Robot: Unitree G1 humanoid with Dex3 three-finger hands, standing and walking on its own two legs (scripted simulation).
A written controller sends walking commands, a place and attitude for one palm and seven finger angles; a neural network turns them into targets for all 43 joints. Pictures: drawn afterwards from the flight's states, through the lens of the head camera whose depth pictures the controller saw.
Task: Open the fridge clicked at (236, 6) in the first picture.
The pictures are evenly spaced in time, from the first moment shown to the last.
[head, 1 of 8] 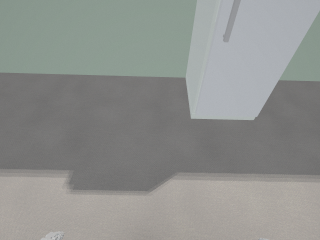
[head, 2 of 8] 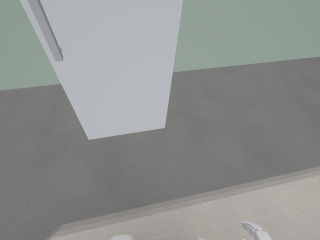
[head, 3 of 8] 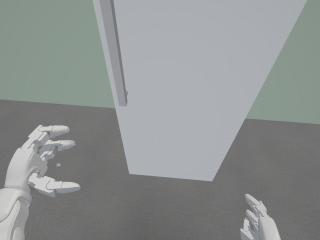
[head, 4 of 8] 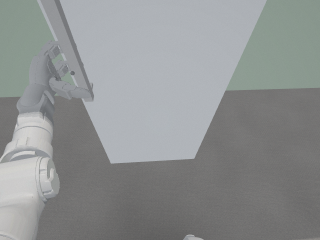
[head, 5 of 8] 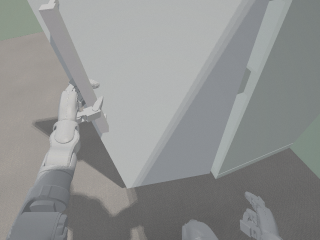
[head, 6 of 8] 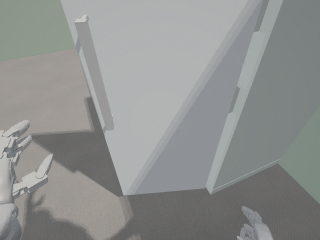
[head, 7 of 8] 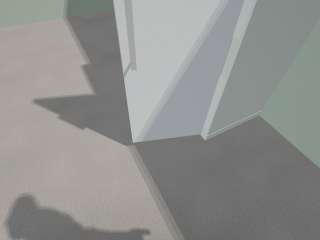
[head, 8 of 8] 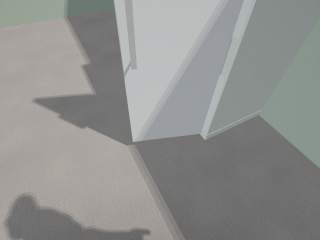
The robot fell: no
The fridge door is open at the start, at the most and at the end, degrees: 0 79 71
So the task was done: yes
